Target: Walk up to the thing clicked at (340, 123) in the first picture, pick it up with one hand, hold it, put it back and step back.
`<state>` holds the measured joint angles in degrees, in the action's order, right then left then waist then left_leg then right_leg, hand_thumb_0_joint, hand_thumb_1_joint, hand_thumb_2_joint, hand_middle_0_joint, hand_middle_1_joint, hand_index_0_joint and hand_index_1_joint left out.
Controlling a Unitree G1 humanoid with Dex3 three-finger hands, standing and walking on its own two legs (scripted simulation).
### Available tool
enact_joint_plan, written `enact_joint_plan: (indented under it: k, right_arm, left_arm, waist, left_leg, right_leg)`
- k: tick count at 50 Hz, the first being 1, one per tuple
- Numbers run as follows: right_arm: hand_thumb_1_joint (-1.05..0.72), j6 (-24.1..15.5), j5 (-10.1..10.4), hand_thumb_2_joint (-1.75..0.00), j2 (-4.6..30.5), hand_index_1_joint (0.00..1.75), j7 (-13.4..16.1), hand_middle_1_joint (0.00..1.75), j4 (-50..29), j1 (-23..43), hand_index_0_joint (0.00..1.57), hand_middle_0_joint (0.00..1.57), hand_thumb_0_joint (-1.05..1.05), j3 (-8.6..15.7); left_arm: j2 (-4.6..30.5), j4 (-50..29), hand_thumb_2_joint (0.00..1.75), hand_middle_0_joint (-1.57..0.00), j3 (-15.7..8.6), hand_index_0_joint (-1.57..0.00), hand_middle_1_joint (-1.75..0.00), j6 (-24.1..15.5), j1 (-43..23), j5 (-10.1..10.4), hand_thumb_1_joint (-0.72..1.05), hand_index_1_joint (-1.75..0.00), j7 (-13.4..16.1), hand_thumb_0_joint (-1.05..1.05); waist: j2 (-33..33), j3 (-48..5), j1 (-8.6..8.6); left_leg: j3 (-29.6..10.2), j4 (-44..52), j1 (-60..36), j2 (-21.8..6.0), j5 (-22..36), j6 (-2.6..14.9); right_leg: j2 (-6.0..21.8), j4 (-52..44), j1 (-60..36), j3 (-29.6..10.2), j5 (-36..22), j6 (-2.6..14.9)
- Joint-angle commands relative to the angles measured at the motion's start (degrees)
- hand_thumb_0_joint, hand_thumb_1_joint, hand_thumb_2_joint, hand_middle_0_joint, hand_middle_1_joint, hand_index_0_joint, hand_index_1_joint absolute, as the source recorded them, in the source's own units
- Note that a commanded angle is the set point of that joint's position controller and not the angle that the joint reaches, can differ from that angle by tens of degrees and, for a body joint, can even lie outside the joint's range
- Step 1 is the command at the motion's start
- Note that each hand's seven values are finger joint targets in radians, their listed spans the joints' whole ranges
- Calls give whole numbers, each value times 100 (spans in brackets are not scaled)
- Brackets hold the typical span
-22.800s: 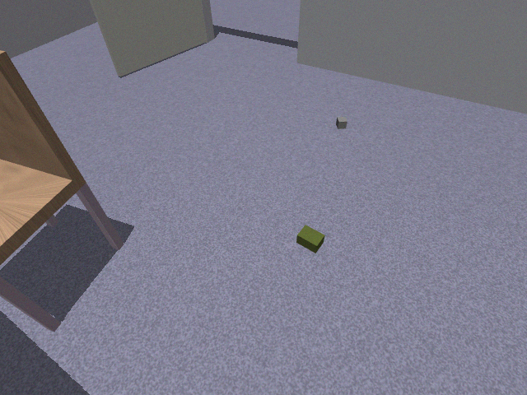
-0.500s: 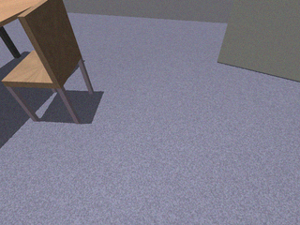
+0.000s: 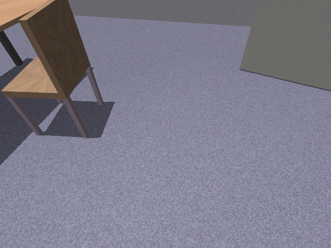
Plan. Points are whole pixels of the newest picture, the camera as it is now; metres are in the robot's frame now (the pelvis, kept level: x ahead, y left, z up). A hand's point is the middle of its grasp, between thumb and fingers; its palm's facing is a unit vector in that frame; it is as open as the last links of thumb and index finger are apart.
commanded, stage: stand
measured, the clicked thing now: out of the picture +0.15 -0.51 -0.75
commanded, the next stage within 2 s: walk up in 0.74 s
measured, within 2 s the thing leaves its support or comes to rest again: neither
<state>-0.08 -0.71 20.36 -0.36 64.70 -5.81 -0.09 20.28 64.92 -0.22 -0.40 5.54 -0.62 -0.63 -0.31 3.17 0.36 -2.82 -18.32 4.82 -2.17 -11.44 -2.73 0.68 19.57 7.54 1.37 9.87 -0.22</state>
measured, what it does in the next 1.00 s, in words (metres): steps on the spot: left foot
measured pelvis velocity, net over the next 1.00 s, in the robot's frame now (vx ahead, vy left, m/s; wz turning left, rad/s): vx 0.03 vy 0.04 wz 0.01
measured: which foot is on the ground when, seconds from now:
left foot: down 0.00-0.80, up 0.82-0.98, down 1.00-1.00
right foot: down 0.00-1.00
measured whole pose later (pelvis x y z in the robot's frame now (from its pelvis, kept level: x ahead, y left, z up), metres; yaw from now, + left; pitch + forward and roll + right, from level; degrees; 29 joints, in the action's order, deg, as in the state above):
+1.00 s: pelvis +0.03 +0.04 -0.01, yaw +1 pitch -3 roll -2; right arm -2.0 -2.7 24.9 -3.7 58.6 -12.3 5.7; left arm 23.7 58.6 -5.2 -0.6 15.2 -2.8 -3.9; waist -0.1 3.1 3.0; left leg 1.0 -32.7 17.0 -3.5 -21.1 1.5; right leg 1.7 24.9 6.7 0.1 16.4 0.6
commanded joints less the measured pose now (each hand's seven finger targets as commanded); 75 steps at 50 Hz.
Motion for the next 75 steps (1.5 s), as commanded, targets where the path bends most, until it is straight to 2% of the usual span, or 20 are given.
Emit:
enact_joint_plan:
  k: [1,30,36,37,39,41,43,47,49,50,51,52,53,55,58,63,68,71,74,75]
  right_arm:
    - [-90,-135,24,-90,1240,30,87,30,-348,196,20,20,0,211]
    - [-90,-109,14,-90,1214,30,61,30,-355,19,20,20,0,237]
    - [-90,-122,12,-90,1183,30,62,30,-377,-25,20,20,0,223]
    - [-90,-226,-114,-90,1645,30,-58,30,-662,-348,20,20,0,559]
    - [-90,-215,-201,-90,1589,30,-134,30,-795,-6,20,20,0,585]
    - [-90,-223,-224,-90,1375,30,-176,30,-1088,335,20,20,0,600]
    - [-90,-322,-200,-90,1371,30,-196,30,-1134,306,20,20,0,631]
    - [-90,-366,-164,-90,1316,30,-322,30,-1068,-548,20,20,0,766]
    - [-90,-346,-165,-90,1392,30,-270,30,-741,-1779,20,20,0,940]
    - [-90,-368,-186,-90,1603,30,-193,30,-563,-2435,20,20,0,1082]
    - [-90,-394,-290,-90,2119,30,-102,30,-546,-2815,20,20,0,1183]
    - [-90,-437,-288,-90,2327,30,-40,30,-960,-1837,20,20,0,1161]
    - [-90,-442,-161,-90,2468,30,-54,30,-1206,-1050,20,20,0,1132]
    - [-90,-483,-107,-90,2052,30,-92,30,-1412,-401,20,20,0,959]
    - [-90,-583,-72,-90,1689,30,-134,30,-1517,-609,20,20,0,859]
    - [-90,-609,-46,-90,1837,30,-146,30,-1533,-976,20,20,0,881]
    - [-90,-552,-17,-90,1818,30,-172,30,-1659,-1287,20,20,0,868]
    - [-90,-489,-22,-90,1803,30,-129,30,-1762,-1365,20,20,0,845]
    - [-90,-434,-9,-90,1471,30,-101,30,-1897,-1596,20,20,0,704]
    - [-90,-447,36,-90,1221,30,-96,30,-2021,-1813,20,20,0,604]
  left_arm:
    - [1253,-344,90,-20,-229,-20,-30,-140,-209,21,90,-30,96,0]
    - [1309,-344,90,-20,-258,-20,-30,-124,-129,12,90,-30,77,0]
    - [1303,-358,90,-20,-262,-20,-30,-139,-106,19,90,-30,72,0]
    - [1717,-633,90,-20,-632,-20,-30,-198,340,-89,90,-30,-92,0]
    - [1827,-577,90,-20,-746,-20,-30,-191,540,-164,90,-30,-171,0]
    - [2069,-736,90,-20,-869,-20,-30,-247,730,-192,90,-30,-156,0]
    - [1954,-803,90,-20,-864,-20,-30,-288,952,-189,90,-30,-160,0]
    - [1822,-1235,90,-20,-822,-20,-30,-222,226,-203,90,-30,-237,0]
    - [1708,-1498,90,-20,-752,-20,-30,-149,-436,-172,90,-30,-277,0]
    - [1344,-1573,90,-20,-652,-20,-30,-115,-398,-179,90,-30,-277,0]
    - [862,-1641,90,-20,-501,-20,-30,-94,-68,-138,90,-30,-240,0]
    - [994,-1596,90,-20,-508,-20,-30,-53,149,-80,90,-30,-195,0]
    - [1491,-1464,90,-20,-607,-20,-30,-43,513,-52,90,-30,-173,0]
    - [1733,-1192,90,-20,-650,-20,-30,-98,966,14,90,-30,-234,0]
    - [1671,-969,90,-20,-691,-20,-30,-140,1261,-24,90,-30,-326,0]
    - [1537,-1366,90,-20,-628,-20,-30,-180,630,-37,90,-30,-444,0]
    - [1322,-1680,90,-20,-560,-20,-30,-241,-69,-58,90,-30,-498,0]
    - [1289,-1672,90,-20,-562,-20,-30,-298,35,-51,90,-30,-455,0]
    - [1621,-1340,90,-20,-767,-20,-30,-396,1348,-68,90,-30,-301,0]
    - [2052,-1297,90,-20,-940,-20,-30,-424,1989,-100,90,-30,-231,0]
  waist:
    - [-76,-544,-6]
    - [14,-183,-11]
    - [15,-348,-11]
    - [105,-938,78]
    - [335,-155,290]
    - [1028,423,537]
    - [682,465,578]
    - [1029,-116,31]
    - [810,-241,-749]
    - [-114,-439,-1092]
    - [-1854,-343,-1175]
    - [-1336,17,-724]
    - [-981,320,-354]
    - [-688,581,76]
    - [-810,556,30]
    - [-779,791,-141]
    - [-666,646,-344]
    - [-600,306,-281]
    - [444,-812,362]
    - [1315,-1321,586]
  left_leg:
    - [-273,200,129,-521,1087,293]
    - [-299,327,315,-430,186,325]
    - [-313,325,317,-462,432,321]
    - [-227,-239,432,-197,-2302,715]
    - [83,-917,1823,17,-2830,621]
    - [367,-2534,3016,-42,-1666,417]
    - [116,-2355,3190,-301,-1568,426]
    - [308,-1625,1184,-183,-1243,446]
    - [521,-1037,-1050,-30,-189,441]
    - [348,-884,-2185,14,-413,396]
    - [-1575,392,-1862,-1117,-2590,398]
    - [-3349,1318,-486,-2045,-3945,567]
    - [-3415,1625,399,-2275,-4534,896]
    - [-2271,1327,630,-1794,-3760,1115]
    - [-1001,1164,448,-1333,-2436,1132]
    - [-412,1293,358,-1337,-1780,1283]
    - [153,850,44,-1216,-797,1276]
    - [259,129,-198,-1247,776,1241]
    - [786,-2450,330,-682,1828,900]
    - [925,-3921,1483,-256,611,688]
  right_leg:
    - [693,-246,-367,-490,-1024,113]
    - [642,-464,22,-605,85,147]
    - [661,-335,-182,-582,-306,147]
    - [424,-39,-453,-654,2549,383]
    - [929,-439,-270,-1494,3900,684]
    - [1982,-1337,-591,-2661,3736,1278]
    - [1928,-1188,-972,-2548,2393,1501]
    - [1214,-852,335,-1445,2442,1021]
    - [802,166,2294,-814,2875,727]
    - [270,1532,3313,-351,3044,569]
    - [-706,3683,4026,-203,2906,456]
    - [-662,4467,3818,-971,2144,312]
    - [-178,4522,3316,-1417,1611,358]
    - [170,4296,2918,-1157,1026,229]
    - [249,3724,2710,-841,480,48]
    - [335,2651,2688,-586,54,-109]
    - [446,1542,2211,-54,-247,79]
    - [255,1267,1657,174,-63,217]
    - [-26,782,-734,323,147,446]
    - [915,564,-1963,-1209,889,756]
